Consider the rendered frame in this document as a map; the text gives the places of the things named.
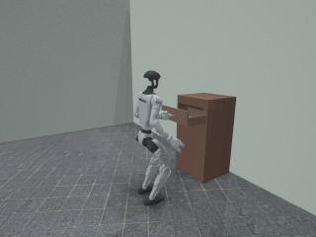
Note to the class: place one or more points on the right robot hand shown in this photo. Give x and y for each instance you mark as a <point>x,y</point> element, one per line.
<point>176,143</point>

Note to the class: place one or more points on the robot right upper arm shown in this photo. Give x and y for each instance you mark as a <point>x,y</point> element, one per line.
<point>156,105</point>

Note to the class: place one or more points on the robot right forearm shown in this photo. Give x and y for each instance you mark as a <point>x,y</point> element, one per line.
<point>165,134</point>

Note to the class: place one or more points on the left robot hand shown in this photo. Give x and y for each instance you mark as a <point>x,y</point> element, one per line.
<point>163,115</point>

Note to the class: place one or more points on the cabinet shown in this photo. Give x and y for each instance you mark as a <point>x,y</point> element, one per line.
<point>207,147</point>

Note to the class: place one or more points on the robot left foot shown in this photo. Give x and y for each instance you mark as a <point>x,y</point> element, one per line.
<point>142,191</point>

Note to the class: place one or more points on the robot right foot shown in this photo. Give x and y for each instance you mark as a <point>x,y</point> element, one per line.
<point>149,201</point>

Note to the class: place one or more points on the drawer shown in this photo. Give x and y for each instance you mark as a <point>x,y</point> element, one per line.
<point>185,116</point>

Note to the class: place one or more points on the robot foot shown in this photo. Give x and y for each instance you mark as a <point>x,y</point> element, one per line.
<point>149,201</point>
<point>142,191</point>

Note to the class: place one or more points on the robot left upper arm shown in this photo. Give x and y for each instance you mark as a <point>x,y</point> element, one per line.
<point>136,109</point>

